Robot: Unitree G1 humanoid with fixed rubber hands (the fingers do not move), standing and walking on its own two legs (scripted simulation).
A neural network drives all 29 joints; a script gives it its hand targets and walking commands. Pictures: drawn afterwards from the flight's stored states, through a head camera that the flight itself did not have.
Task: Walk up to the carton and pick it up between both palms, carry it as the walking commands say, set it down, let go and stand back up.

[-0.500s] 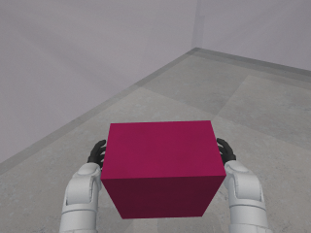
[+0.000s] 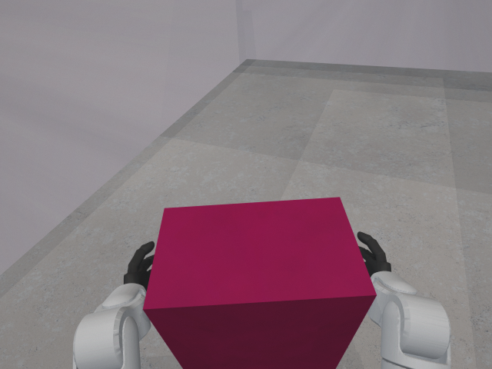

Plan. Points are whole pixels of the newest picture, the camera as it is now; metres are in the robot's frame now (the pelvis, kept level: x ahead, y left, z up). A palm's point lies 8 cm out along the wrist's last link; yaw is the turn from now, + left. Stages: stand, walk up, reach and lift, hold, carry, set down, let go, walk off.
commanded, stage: carry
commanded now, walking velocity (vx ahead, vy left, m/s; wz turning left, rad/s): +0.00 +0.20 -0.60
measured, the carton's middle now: (257, 298) +0.25 +0.00 +0.03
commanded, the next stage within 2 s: none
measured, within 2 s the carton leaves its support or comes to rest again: neither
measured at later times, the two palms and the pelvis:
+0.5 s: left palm (115, 284) +0.24 +0.20 +0.10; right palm (366, 303) +0.19 -0.14 +0.12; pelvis -0.02 +0.06 +0.01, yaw -10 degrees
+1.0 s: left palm (121, 299) +0.22 +0.19 +0.10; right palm (377, 342) +0.15 -0.15 +0.09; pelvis -0.04 +0.07 +0.01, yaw -11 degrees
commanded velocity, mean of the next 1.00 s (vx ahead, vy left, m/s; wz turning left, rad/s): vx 0.00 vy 0.04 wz -0.11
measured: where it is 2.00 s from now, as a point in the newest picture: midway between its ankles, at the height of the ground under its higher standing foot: outside the picture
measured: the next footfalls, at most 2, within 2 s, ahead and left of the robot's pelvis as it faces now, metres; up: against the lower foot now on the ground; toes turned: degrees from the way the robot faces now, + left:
left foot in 0.20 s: +0.04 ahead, +0.16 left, +0.00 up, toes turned +0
right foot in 0.60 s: +0.04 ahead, -0.06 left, +0.00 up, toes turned -12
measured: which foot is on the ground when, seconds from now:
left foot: up 0.00-0.18, down 0.20-0.62, up 0.64-0.92, down 0.94-1.00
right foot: down 0.00-0.22, up 0.24-0.58, down 0.60-1.00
